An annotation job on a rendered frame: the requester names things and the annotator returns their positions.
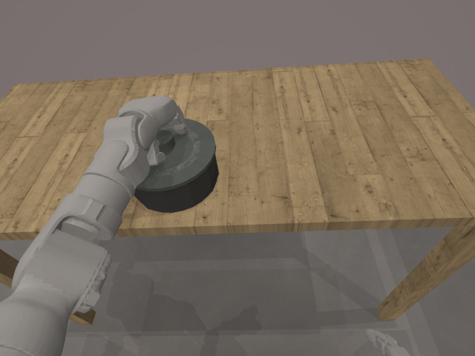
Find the left robot forearm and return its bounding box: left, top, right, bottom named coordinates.
left=12, top=108, right=157, bottom=292

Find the robot right hand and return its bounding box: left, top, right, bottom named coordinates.
left=365, top=329, right=410, bottom=356

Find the knob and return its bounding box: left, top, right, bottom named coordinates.
left=157, top=130, right=175, bottom=153

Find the robot left hand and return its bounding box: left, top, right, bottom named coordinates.
left=118, top=96, right=188, bottom=166

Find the lid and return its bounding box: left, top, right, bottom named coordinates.
left=137, top=119, right=216, bottom=191

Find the pot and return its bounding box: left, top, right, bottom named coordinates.
left=134, top=156, right=219, bottom=213

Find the table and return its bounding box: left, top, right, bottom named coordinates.
left=0, top=59, right=475, bottom=325

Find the robot left upper arm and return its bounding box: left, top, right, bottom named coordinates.
left=0, top=229, right=112, bottom=356

